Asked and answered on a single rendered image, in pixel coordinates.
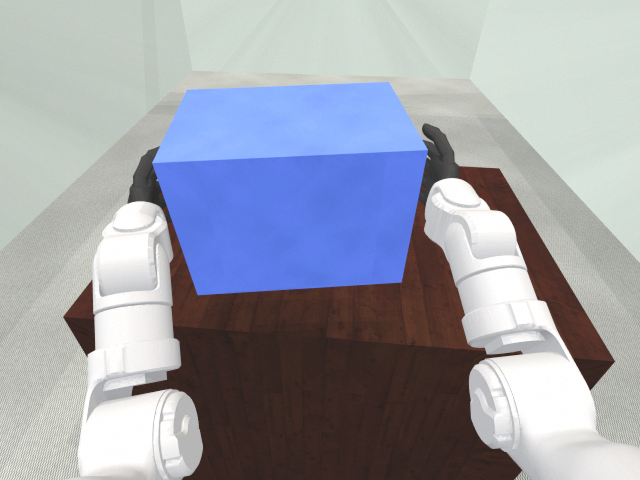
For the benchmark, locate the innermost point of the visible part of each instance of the right robot forearm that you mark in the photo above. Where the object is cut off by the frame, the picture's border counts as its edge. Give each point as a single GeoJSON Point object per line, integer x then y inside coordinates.
{"type": "Point", "coordinates": [502, 312]}

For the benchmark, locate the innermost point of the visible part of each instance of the carton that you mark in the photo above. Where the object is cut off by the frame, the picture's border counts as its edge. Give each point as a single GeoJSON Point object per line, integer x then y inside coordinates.
{"type": "Point", "coordinates": [292, 187]}

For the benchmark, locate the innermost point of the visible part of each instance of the left robot forearm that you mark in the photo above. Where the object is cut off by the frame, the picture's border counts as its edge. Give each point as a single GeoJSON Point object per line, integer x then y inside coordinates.
{"type": "Point", "coordinates": [132, 300]}

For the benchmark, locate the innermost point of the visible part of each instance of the left robot upper arm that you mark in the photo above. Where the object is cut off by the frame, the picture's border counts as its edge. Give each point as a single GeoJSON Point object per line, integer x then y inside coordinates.
{"type": "Point", "coordinates": [151, 436]}

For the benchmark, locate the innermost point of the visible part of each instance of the robot left hand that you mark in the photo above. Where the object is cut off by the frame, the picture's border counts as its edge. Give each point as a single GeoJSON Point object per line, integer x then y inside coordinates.
{"type": "Point", "coordinates": [145, 187]}

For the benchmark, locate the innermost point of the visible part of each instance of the robot right hand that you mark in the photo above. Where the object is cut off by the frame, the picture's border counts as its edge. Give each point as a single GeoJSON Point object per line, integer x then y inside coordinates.
{"type": "Point", "coordinates": [441, 164]}

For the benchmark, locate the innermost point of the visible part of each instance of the pedestal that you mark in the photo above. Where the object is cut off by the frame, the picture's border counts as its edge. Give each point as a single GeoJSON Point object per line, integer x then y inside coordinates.
{"type": "Point", "coordinates": [364, 382]}

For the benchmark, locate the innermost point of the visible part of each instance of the right robot upper arm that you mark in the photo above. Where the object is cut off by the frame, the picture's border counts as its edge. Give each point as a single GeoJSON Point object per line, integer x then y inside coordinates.
{"type": "Point", "coordinates": [536, 408]}

